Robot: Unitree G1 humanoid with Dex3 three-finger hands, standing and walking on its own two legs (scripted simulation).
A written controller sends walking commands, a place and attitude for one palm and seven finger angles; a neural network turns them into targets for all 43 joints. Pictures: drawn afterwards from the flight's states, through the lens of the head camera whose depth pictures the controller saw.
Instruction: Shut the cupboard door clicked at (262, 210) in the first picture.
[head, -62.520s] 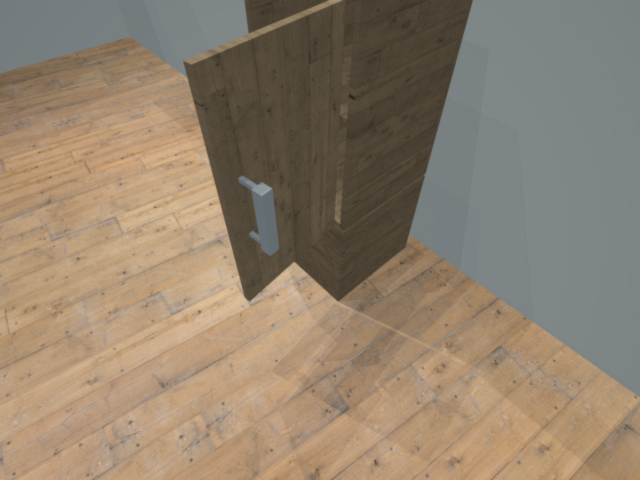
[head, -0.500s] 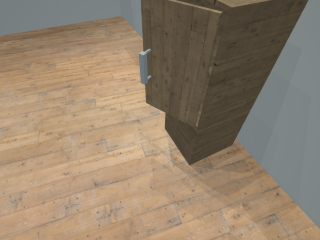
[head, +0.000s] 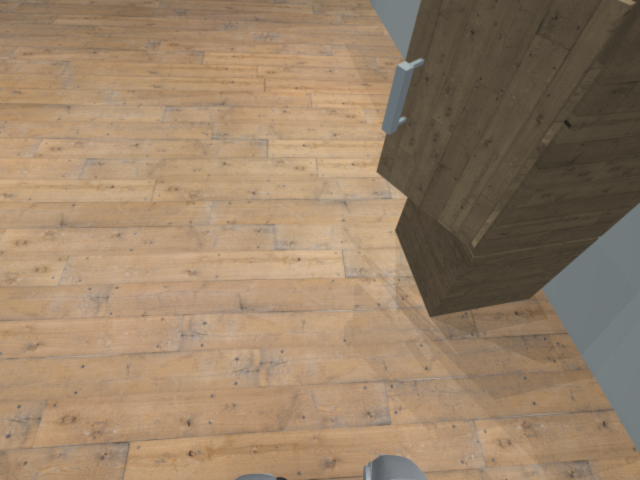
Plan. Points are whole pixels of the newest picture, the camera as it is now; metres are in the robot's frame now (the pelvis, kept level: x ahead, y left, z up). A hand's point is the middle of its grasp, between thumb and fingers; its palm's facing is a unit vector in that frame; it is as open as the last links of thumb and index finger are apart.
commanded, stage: walk to a spot facing it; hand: left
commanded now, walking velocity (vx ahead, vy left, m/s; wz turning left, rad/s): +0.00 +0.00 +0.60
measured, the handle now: (403, 96) +0.88 -0.16 -0.06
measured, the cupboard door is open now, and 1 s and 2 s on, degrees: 28 28 28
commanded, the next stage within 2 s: turn to face it in 1.72 s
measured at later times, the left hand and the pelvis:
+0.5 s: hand out of the picture +0.01 +0.16 -0.16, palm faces +0.31 -0.91 -0.27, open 7.4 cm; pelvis +0.00 -0.05 +0.00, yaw +19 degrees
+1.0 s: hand out of the picture +0.00 +0.23 -0.15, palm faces +0.56 -0.79 -0.24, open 7.4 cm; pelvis +0.03 -0.01 +0.00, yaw +35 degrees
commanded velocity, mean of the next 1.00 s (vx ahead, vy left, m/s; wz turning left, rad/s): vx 0.10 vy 0.00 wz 0.60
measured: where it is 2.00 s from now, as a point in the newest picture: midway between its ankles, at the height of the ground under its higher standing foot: (207, 432)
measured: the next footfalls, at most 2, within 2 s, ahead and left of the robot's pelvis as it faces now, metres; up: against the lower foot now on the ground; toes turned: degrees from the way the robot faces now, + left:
right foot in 0.30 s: +0.04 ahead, -0.17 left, +0.00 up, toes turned +13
left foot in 0.66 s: -0.01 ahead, +0.09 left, +0.00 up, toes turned +29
